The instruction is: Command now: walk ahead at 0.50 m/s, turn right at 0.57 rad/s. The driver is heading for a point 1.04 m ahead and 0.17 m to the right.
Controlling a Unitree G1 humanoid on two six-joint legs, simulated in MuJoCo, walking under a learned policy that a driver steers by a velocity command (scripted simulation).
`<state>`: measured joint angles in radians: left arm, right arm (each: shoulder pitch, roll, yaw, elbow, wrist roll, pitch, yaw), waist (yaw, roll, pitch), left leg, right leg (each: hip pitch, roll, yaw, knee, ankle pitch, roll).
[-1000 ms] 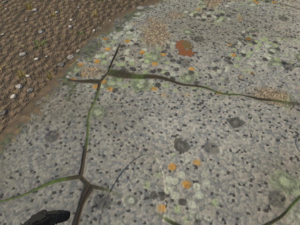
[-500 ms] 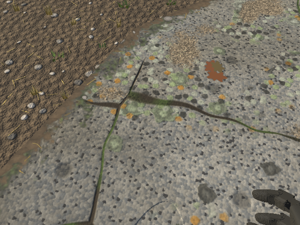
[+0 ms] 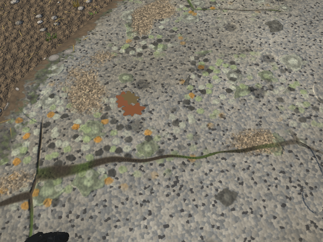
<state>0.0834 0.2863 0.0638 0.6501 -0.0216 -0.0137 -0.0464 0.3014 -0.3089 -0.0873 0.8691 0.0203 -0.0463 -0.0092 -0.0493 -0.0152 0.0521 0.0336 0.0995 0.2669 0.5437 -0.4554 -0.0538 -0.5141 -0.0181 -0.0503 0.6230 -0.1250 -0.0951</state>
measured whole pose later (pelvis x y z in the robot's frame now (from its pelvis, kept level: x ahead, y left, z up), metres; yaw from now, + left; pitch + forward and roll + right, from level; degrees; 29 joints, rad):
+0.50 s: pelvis +0.29 +0.01 +0.01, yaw -17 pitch +2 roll +1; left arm 0.39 0.31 0.09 0.74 -0.02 -0.02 0.02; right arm 0.04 -0.28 -0.05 0.72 -0.01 -0.13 0.03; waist 0.06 -0.01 0.00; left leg -0.45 -0.04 -0.03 0.52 -0.13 0.01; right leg -0.12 0.08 0.22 0.69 -0.51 -0.04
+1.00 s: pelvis +0.53 -0.10 +0.01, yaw -21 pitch +2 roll +1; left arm 0.03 0.26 0.03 0.62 -0.01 -0.08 -0.03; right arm 0.40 -0.31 -0.05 0.92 0.02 -0.05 0.00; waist -0.09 0.00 0.03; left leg -0.04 0.03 0.01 0.57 -0.46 -0.01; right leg -0.47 0.00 -0.02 0.54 -0.10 -0.06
